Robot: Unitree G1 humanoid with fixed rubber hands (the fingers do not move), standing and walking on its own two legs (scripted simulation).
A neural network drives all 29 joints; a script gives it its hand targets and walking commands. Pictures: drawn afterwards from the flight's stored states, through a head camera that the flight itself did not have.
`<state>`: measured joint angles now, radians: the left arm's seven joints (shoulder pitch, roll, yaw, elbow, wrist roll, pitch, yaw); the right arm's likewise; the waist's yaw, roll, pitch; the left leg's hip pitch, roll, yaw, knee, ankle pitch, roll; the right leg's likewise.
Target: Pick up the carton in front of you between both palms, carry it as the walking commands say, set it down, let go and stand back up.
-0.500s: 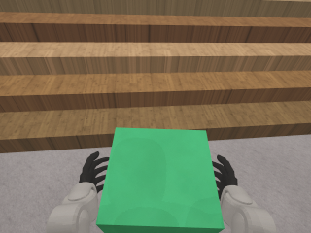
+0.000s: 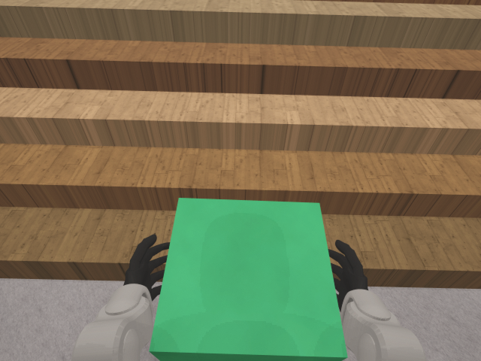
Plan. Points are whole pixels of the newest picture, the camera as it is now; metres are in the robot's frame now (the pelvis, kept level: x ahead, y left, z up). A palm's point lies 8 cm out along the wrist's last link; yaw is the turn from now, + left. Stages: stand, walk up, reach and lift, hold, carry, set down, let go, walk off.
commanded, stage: carry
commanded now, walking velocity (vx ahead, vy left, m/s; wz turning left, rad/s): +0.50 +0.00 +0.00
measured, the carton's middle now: (244, 296) +0.24 +0.00 +0.02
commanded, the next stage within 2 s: none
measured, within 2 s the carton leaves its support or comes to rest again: neither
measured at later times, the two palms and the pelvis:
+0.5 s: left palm (173, 107) +0.66 +0.19 +0.11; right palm (302, 112) +0.64 -0.12 +0.12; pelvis +0.31 +0.06 -0.01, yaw -2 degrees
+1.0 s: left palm (196, 61) +0.98 +0.18 +0.09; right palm (290, 65) +1.01 -0.13 +0.07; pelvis +0.65 +0.01 -0.01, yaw -2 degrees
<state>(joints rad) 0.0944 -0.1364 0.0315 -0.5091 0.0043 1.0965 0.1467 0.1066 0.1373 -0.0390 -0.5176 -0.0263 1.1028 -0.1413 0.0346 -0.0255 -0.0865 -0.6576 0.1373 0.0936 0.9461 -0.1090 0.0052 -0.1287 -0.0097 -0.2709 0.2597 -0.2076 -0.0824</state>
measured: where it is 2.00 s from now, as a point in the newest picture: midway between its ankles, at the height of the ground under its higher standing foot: (246, 161)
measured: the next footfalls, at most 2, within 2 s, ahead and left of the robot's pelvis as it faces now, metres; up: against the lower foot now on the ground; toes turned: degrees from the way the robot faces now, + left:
left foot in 0.24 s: +0.36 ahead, +0.11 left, +0.00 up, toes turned +8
right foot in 0.70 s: +0.55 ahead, -0.07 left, +0.00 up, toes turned -7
